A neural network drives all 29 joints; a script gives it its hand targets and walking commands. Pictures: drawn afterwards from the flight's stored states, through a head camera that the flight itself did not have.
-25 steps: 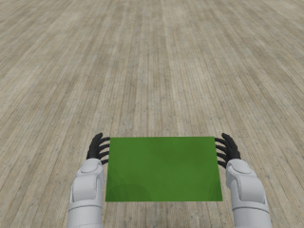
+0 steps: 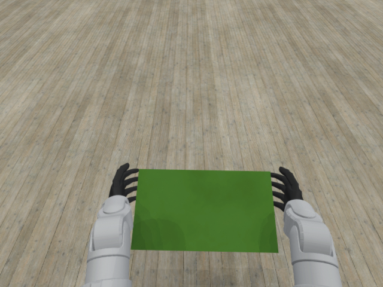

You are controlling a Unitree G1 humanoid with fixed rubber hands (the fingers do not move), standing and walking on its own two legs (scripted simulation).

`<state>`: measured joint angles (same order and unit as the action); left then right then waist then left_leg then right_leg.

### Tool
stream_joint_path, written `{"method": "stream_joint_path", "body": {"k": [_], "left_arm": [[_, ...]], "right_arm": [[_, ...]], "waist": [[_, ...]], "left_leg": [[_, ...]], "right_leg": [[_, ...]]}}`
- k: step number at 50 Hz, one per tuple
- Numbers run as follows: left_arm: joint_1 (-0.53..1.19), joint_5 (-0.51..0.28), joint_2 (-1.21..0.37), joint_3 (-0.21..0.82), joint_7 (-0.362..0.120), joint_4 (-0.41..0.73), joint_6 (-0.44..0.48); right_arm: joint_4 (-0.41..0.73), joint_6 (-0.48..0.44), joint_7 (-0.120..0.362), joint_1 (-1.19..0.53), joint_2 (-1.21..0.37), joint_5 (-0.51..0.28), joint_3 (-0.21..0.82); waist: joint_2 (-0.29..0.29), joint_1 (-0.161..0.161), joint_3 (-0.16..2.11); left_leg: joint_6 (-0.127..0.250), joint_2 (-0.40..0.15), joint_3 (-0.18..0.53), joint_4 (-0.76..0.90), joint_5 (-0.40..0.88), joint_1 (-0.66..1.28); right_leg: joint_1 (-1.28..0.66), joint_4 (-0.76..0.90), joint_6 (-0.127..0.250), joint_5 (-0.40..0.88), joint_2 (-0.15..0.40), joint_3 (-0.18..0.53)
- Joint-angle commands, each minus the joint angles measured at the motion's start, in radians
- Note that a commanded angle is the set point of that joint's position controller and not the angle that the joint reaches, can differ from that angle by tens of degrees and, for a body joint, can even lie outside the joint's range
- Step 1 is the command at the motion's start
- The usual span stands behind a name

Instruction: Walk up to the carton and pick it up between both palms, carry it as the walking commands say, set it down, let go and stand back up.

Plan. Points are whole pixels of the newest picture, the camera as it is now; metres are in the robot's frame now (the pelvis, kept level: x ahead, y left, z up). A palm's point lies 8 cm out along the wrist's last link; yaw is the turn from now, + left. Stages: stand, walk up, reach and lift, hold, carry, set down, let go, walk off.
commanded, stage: carry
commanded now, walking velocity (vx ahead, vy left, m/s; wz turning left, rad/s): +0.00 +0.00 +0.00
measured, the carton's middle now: (202, 212) +0.32 +0.02 -0.09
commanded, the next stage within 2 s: none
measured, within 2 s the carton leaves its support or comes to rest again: neither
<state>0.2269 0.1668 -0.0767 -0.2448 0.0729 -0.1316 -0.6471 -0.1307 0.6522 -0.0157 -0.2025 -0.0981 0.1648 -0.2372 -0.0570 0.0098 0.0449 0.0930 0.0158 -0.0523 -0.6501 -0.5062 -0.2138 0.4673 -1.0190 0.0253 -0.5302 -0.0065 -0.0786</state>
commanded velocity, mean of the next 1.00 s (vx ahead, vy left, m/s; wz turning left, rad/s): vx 0.29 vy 0.00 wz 0.00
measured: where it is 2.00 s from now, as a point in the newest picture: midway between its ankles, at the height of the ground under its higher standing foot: (191, 183)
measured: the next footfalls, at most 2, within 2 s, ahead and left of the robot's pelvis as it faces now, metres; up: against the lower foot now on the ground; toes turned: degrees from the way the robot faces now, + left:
right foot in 0.10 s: +0.09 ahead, -0.12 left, +0.01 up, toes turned -3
left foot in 0.38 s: +0.13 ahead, +0.06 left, +0.00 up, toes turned +3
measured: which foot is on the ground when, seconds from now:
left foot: down 0.00-0.14, up 0.16-0.36, down 0.38-0.76, up 0.78-1.00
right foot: up 0.00-0.08, down 0.10-0.38, up 0.40-0.72, down 0.74-1.00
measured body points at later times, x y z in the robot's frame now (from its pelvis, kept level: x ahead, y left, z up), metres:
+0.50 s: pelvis +0.19 +0.03 +0.00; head +0.23 +0.05 +0.45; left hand +0.50 +0.22 +0.01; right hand +0.50 -0.14 +0.02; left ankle +0.09 +0.06 -0.72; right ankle +0.08 -0.12 -0.68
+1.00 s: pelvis +0.45 +0.06 +0.00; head +0.47 +0.06 +0.45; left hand +0.74 +0.24 +0.10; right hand +0.74 -0.12 +0.09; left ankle +0.54 +0.17 -0.69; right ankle +0.27 -0.07 -0.71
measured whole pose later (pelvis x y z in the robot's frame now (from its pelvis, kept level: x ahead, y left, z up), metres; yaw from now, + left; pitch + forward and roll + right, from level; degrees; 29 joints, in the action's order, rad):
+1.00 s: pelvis +0.45 +0.06 +0.00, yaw +0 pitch +6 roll +2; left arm 0.20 0.15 -0.14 -0.18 0.12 0.39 -1.12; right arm 0.40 1.11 -0.07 -0.15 -0.13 0.15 -0.22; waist 0.03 0.01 0.08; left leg -0.03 0.02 -0.05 -0.78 -0.41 -0.63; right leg 0.05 -0.48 0.00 -0.47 0.08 -0.05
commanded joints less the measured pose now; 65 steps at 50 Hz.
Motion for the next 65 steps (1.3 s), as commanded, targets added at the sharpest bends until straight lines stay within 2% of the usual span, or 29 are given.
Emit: {"method": "stream_joint_path", "body": {"k": [1, 3, 4, 5, 8, 14, 15, 17, 19, 20, 26, 32, 34, 35, 36, 38, 39, 40, 43, 46, 49, 50, 51, 52, 53, 54, 56, 62, 65], "left_arm": [[0.521, -0.267, -0.823, 0.705, -0.37, 0.06, 0.008], [0.506, -0.241, -0.827, 0.667, -0.377, 0.035, 0.004], [0.488, -0.225, -0.823, 0.651, -0.38, -0.003, 0.005], [0.444, -0.217, -0.843, 0.658, -0.381, -0.021, -0.001], [0.479, -0.255, -0.859, 0.729, -0.382, 0.105, 0.016], [0.489, -0.294, -0.851, 0.773, -0.365, 0.169, 0.015], [0.476, -0.281, -0.833, 0.77, -0.367, 0.158, 0.014], [0.545, -0.296, -0.878, 0.809, -0.372, 0.184, 0.014], [0.555, -0.28, -0.867, 0.786, -0.364, 0.16, -0.002], [0.482, -0.253, -0.886, 0.747, -0.367, 0.063, -0.005], [0.577, -0.324, -0.912, 0.798, -0.349, 0.216, -0.023], [0.501, -0.396, -0.966, 0.84, -0.298, 0.398, -0.146], [0.421, -0.425, -1.001, 0.867, -0.272, 0.473, -0.243], [0.37, -0.451, -1.038, 0.884, -0.261, 0.542, -0.276], [0.376, -0.442, -1.005, 0.88, -0.245, 0.561, -0.311], [0.397, -0.457, -0.966, 0.896, -0.219, 0.619, -0.368], [0.374, -0.461, -0.945, 0.892, -0.213, 0.639, -0.394], [0.367, -0.469, -0.95, 0.902, -0.212, 0.658, -0.419], [0.352, -0.494, -0.925, 0.931, -0.207, 0.682, -0.476], [0.316, -0.506, -0.935, 0.898, -0.207, 0.732, -0.509], [0.309, -0.478, -0.932, 0.85, -0.206, 0.712, -0.543], [0.291, -0.469, -0.922, 0.838, -0.201, 0.699, -0.561], [0.31, -0.468, -0.941, 0.846, -0.197, 0.728, -0.567], [0.297, -0.471, -0.938, 0.843, -0.195, 0.691, -0.576], [0.275, -0.475, -0.953, 0.829, -0.199, 0.636, -0.581], [0.248, -0.471, -0.951, 0.831, -0.192, 0.624, -0.586], [0.3, -0.509, -1.02, 0.882, -0.201, 0.668, -0.572], [0.364, -0.513, -1.034, 0.93, -0.201, 0.738, -0.566], [0.373, -0.502, -1.002, 0.92, -0.198, 0.684, -0.584]], "right_arm": [[0.144, -0.017, 0.293, -0.552, -0.749, -0.224, 0.703], [0.111, -0.009, 0.295, -0.561, -0.757, -0.22, 0.693], [0.067, -0.012, 0.298, -0.567, -0.751, -0.207, 0.673], [0.073, -0.015, 0.304, -0.559, -0.748, -0.223, 0.674], [0.139, -0.036, 0.303, -0.562, -0.806, -0.266, 0.721], [0.117, -0.033, 0.301, -0.462, -0.8, -0.226, 0.66], [0.102, -0.033, 0.307, -0.468, -0.791, -0.22, 0.654], [0.124, -0.041, 0.32, -0.5, -0.824, -0.264, 0.691], [0.115, -0.025, 0.317, -0.504, -0.793, -0.253, 0.661], [0.105, -0.032, 0.317, -0.508, -0.797, -0.233, 0.645], [0.337, -0.003, 0.293, -0.639, -0.821, -0.335, 0.742], [0.539, 0.124, 0.249, -0.579, -0.837, -0.391, 0.791], [0.602, 0.225, 0.227, -0.533, -0.871, -0.439, 0.848], [0.681, 0.263, 0.22, -0.521, -0.907, -0.48, 0.888], [0.613, 0.308, 0.219, -0.482, -0.898, -0.474, 0.859], [0.604, 0.363, 0.203, -0.46, -0.906, -0.478, 0.824], [0.572, 0.39, 0.197, -0.421, -0.912, -0.474, 0.813], [0.6, 0.406, 0.185, -0.411, -0.921, -0.468, 0.81], [0.603, 0.454, 0.159, -0.34, -0.896, -0.436, 0.777], [0.721, 0.483, 0.144, -0.416, -0.929, -0.463, 0.827], [0.792, 0.517, 0.137, -0.509, -0.92, -0.487, 0.849], [0.749, 0.541, 0.131, -0.465, -0.915, -0.483, 0.838], [0.766, 0.545, 0.129, -0.466, -0.915, -0.48, 0.831], [0.746, 0.553, 0.124, -0.473, -0.921, -0.484, 0.816], [0.763, 0.556, 0.117, -0.482, -0.921, -0.48, 0.822], [0.728, 0.57, 0.12, -0.428, -0.912, -0.472, 0.812], [0.697, 0.562, 0.139, -0.415, -0.989, -0.494, 0.798], [0.662, 0.558, 0.169, -0.345, -0.978, -0.469, 0.756], [0.65, 0.572, 0.165, -0.373, -0.928, -0.446, 0.742]], "waist": [[0.012, -0.012, 0.304], [0.042, 0.004, 0.39], [0.132, 0.025, 0.441], [0.315, 0.036, 0.428], [0.233, 0.034, 0.349], [0.161, 0.013, 0.4], [0.152, -0.006, 0.45], [-0.274, -0.027, 0.381], [-0.23, -0.011, 0.371], [-0.127, -0.022, 0.367], [-0.032, -0.024, 0.326], [-0.041, -0.009, 0.314], [-0.016, 0.028, 0.392], [0.126, 0.051, 0.528], [0.31, 0.068, 0.437], [0.229, 0.065, 0.349], [0.113, 0.046, 0.277], [0.13, 0.032, 0.255], [0.077, 0.019, 0.243], [0.272, 0.011, 0.287], [0.298, -0.022, 0.346], [0.154, -0.038, 0.39], [-0.044, -0.024, 0.421], [-0.158, -0.018, 0.455], [-0.08, -0.016, 0.464], [-0.062, -0.015, 0.41], [-0.073, -0.013, 0.411], [-0.084, -0.017, 0.283], [-0.044, -0.017, 0.207]], "left_leg": [[-0.024, -0.157, 0.087, 0.005, 1.499, 0.303], [-0.089, -0.101, 0.034, -0.193, 1.148, 0.125], [-0.13, -0.029, 0.009, -0.38, 0.759, -0.009], [-0.166, 0.061, 0.022, -0.534, 0.054, -0.193], [-0.117, 0.061, 0.076, -0.402, -0.257, -0.493], [-0.117, 0.038, -0.033, 0.173, 0.188, -0.193], [-0.107, -0.007, 0.004, 0.24, 0.495, 0.049], [-0.034, -0.29, 0.318, 0.1, 1.834, 0.475], [-0.032, -0.34, 0.314, 0.108, 1.987, 0.503], [-0.03, -0.306, 0.285, 0.134, 1.865, 0.533], [-0.131, -0.237, 0.229, 0.196, 1.766, 0.682], [-0.107, -0.172, 0.048, 0.067, 1.68, 0.37], [-0.152, -0.145, 0.021, -0.186, 1.365, 0.039], [-0.222, -0.062, -0.04, -0.523, 0.949, -0.147], [-0.247, 0.11, -0.029, -0.823, -0.056, -0.505], [-0.17, 0.034, 0.189, -0.919, -0.322, -0.809], [-0.131, 0.003, 0.18, -0.85, -0.268, -0.823], [-0.122, -0.031, 0.158, -0.66, -0.289, -0.876], [-0.107, -0.042, 0.024, -0.266, -0.108, -0.701], [-0.112, 0.061, -0.165, 0.093, 0.282, -0.204], [-0.098, 0.056, -0.118, 0.195, 0.429, 0.163], [-0.062, -0.073, 0.088, 0.282, 0.442, 0.305], [0.023, -0.284, 0.393, 0.3, 0.747, 0.477], [0.099, -0.378, 0.565, 0.3, 1.005, 0.585], [0.118, -0.401, 0.581, 0.305, 1.028, 0.583], [0.113, -0.451, 0.557, 0.314, 1.015, 0.494], [0.075, -0.342, 0.376, 0.322, 0.893, 0.469], [0.045, -0.329, 0.255, 0.467, 0.595, 0.352], [0.01, -0.301, 0.137, 0.447, 0.884, 0.349]], "right_leg": [[-0.098, 0.403, 0.033, 0.394, -0.041, -0.078], [-0.36, 0.395, 0.127, 1.076, 0.105, 0.098], [-0.489, 0.374, 0.209, 1.563, 0.223, 0.22], [-0.61, 0.411, 0.307, 1.884, 0.329, 0.352], [-0.743, 0.42, 0.266, 1.752, 0.322, 0.388], [-0.61, 0.325, 0.096, 1.54, 0.214, 0.162], [-0.434, 0.301, 0.053, 1.238, 0.196, 0.102], [0.117, 0.051, -0.024, -0.022, 0.015, 0.002], [0.133, 0.038, 0.011, -0.057, -0.017, 0.06], [0.16, 0.029, 0.003, -0.01, -0.036, 0.034], [0.257, 0.109, 0.001, 0.101, -0.05, -0.083], [-0.142, 0.436, 0.024, 0.236, -0.081, -0.128], [-0.538, 0.492, 0.139, 0.469, 0.041, 0.1], [-0.773, 0.497, 0.272, 0.832, 0.25, 0.351], [-0.894, 0.582, 0.437, 1.159, 0.442, 0.641], [-0.983, 0.589, 0.414, 1.197, 0.45, 0.697], [-0.899, 0.616, 0.327, 1.098, 0.433, 0.6], [-0.949, 0.593, 0.234, 1.089, 0.409, 0.504], [-0.832, 0.597, 0.126, 1.052, 0.327, 0.243], [-0.513, 0.668, 0.023, 1.07, 0.203, -0.022], [-0.385, 0.362, -0.046, 1.023, 0.181, -0.097], [-0.229, 0.141, -0.079, 0.821, 0.105, -0.116], [-0.028, -0.093, -0.093, 0.209, 0.003, -0.092], [0.114, -0.255, -0.074, 0.03, -0.067, -0.006], [0.143, -0.3, -0.056, 0.015, -0.034, 0.047], [0.165, -0.335, -0.049, 0.022, 0.01, 0.064], [0.15, -0.21, -0.025, 0.098, 0.068, 0.093], [0.157, 0.061, -0.047, 0.177, 0.104, 0.052], [0.185, 0.122, -0.063, 0.229, 0.093, -0.01]]}}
